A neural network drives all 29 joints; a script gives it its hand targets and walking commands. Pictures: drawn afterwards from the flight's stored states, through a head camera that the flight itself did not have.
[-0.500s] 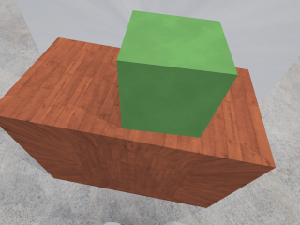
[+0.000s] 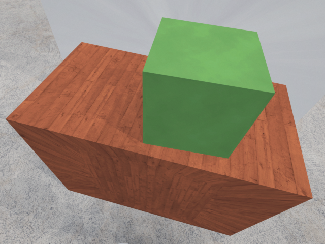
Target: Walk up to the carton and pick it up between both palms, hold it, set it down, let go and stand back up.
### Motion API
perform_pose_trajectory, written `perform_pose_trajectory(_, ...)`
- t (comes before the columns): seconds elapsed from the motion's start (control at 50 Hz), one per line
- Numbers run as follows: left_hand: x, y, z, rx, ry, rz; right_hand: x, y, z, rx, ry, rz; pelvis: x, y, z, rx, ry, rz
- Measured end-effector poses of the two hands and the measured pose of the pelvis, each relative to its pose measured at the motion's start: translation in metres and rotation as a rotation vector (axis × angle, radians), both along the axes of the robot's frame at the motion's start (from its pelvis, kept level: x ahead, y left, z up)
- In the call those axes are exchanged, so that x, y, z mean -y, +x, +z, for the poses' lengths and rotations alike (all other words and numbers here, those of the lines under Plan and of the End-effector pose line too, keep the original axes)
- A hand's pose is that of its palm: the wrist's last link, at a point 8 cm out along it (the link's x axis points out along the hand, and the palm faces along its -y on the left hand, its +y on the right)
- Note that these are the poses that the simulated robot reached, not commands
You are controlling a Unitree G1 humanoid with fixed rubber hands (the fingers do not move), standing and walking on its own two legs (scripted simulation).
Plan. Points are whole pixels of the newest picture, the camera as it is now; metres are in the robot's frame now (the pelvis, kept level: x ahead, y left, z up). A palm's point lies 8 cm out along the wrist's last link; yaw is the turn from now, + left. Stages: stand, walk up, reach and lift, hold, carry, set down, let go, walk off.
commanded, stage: walk up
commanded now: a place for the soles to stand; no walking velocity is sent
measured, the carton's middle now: (196, 90) +0.52 -0.10 +0.07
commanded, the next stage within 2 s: reach and lift in 0.42 s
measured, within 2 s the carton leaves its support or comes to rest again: neither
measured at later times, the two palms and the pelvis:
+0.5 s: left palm out of the picture +0.04 +0.25 -0.16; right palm out of the picture +0.06 -0.25 -0.14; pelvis -0.01 +0.00 -0.02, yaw +1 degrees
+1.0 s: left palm out of the picture +0.10 +0.24 -0.12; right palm out of the picture +0.08 -0.25 -0.09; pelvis -0.04 -0.01 -0.01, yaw -6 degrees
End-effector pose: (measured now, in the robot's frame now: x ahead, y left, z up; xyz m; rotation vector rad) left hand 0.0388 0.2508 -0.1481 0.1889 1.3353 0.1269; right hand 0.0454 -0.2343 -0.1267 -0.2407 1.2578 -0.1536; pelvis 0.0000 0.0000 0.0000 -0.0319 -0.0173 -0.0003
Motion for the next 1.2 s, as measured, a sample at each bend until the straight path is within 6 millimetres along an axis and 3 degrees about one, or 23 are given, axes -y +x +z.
perform_pose_trajectory(0.22, -0.008, 0.000, -0.006, 0.010, 0.002, 0.013, 0.002, 0.002, 0.001, 0.022, -0.025, 0.012, -0.003, -0.005, -0.005, 0.005, -0.002, 0.024)
perform_pose_trajectory(0.46, 0.000, -0.011, -0.004, -0.009, 0.002, 0.046, 0.012, 0.004, -0.002, 0.008, -0.031, 0.032, 0.002, -0.006, -0.006, -0.019, -0.006, 0.050)
perform_pose_trajectory(0.52, -0.005, 0.009, -0.016, -0.086, 0.025, 0.048, 0.012, 0.027, -0.016, 0.041, 0.002, 0.009, 0.004, -0.016, -0.023, -0.072, 0.025, 0.002)
perform_pose_trajectory(0.58, -0.007, 0.050, -0.019, -0.053, 0.053, 0.031, 0.009, 0.060, -0.021, 0.124, 0.042, 0.032, 0.006, -0.027, -0.038, -0.078, 0.036, -0.042)
perform_pose_trajectory(0.66, 0.006, 0.105, 0.005, 0.143, 0.043, -0.005, 0.004, 0.087, -0.005, 0.267, 0.083, 0.052, 0.008, -0.037, -0.040, -0.032, 0.027, -0.068)
perform_pose_trajectory(0.72, 0.021, 0.121, 0.030, 0.244, 0.015, -0.034, 0.006, 0.084, 0.018, 0.331, 0.080, 0.055, 0.012, -0.038, -0.028, 0.015, 0.032, -0.079)
perform_pose_trajectory(0.82, 0.034, 0.098, 0.038, 0.194, -0.014, -0.019, 0.022, 0.050, 0.034, 0.280, 0.038, 0.026, 0.016, -0.035, -0.011, 0.034, 0.041, -0.081)
perform_pose_trajectory(0.94, 0.023, 0.066, 0.027, 0.120, 0.001, 0.034, 0.026, 0.027, 0.033, 0.247, 0.018, -0.019, 0.015, -0.037, -0.010, 0.005, 0.051, -0.094)
perform_pose_trajectory(1.02, 0.013, 0.067, 0.031, 0.165, 0.013, 0.046, 0.013, 0.035, 0.036, 0.290, 0.036, -0.009, 0.013, -0.036, -0.010, -0.020, 0.052, -0.095)
perform_pose_trajectory(1.2, 0.013, 0.099, 0.063, 0.343, -0.010, -0.020, -0.008, 0.067, 0.053, 0.439, 0.080, 0.007, 0.001, -0.024, 0.003, 0.006, 0.039, -0.097)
